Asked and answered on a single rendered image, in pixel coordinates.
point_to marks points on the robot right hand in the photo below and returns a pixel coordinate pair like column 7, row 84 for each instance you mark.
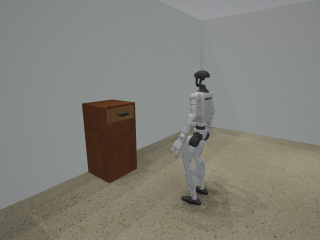
column 209, row 131

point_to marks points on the robot left hand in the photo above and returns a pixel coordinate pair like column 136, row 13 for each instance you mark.
column 178, row 145

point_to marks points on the robot right upper arm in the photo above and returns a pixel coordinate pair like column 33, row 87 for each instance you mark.
column 212, row 110

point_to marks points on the robot left upper arm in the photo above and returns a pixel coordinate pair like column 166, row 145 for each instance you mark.
column 194, row 99

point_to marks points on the robot right forearm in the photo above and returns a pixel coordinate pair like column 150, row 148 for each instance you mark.
column 208, row 123

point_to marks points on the robot left forearm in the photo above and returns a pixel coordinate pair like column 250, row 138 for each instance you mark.
column 186, row 129

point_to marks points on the drawer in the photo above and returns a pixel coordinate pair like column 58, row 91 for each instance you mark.
column 113, row 115

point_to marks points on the robot head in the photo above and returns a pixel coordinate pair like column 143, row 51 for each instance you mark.
column 202, row 74

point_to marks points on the left robot shin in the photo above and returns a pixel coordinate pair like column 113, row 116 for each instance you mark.
column 191, row 180

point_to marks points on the handle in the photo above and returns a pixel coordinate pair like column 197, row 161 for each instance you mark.
column 124, row 114

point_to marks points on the cabinet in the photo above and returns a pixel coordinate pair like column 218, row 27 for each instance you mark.
column 111, row 148

